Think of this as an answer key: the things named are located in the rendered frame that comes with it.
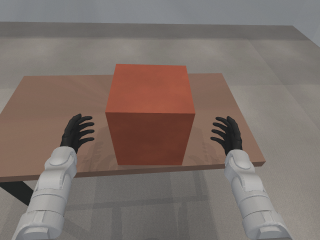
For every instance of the robot left forearm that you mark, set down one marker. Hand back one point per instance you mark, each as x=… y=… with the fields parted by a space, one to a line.
x=44 y=216

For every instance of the carton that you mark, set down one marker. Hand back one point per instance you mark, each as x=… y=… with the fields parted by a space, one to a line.
x=150 y=113

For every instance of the right robot hand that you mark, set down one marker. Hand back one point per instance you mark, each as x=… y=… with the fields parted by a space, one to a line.
x=232 y=136

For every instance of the robot right forearm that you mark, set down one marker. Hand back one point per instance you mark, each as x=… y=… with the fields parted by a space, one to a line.
x=260 y=220

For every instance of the table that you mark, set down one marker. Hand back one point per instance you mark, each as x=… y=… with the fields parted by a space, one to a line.
x=34 y=120

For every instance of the left robot hand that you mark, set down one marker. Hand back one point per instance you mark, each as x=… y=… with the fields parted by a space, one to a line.
x=72 y=134

